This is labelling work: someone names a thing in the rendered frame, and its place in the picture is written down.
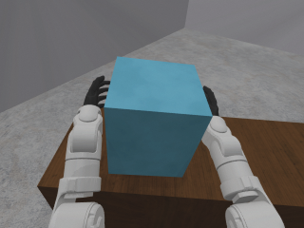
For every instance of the robot right forearm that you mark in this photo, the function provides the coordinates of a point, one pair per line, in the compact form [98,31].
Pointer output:
[238,184]

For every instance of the pedestal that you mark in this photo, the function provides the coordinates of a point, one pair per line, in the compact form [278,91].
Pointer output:
[274,151]

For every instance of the left robot upper arm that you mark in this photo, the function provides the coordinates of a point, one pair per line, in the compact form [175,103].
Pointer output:
[79,215]

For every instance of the robot left hand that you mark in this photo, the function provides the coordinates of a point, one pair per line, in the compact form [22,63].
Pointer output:
[92,97]

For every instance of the robot right hand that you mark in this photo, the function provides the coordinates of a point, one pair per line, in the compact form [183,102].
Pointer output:
[211,100]

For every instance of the right robot upper arm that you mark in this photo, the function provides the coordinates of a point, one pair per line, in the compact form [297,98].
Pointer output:
[255,214]

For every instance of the carton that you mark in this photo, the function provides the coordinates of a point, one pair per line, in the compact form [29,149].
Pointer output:
[155,115]

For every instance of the robot left forearm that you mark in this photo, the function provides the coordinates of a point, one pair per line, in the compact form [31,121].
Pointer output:
[83,154]

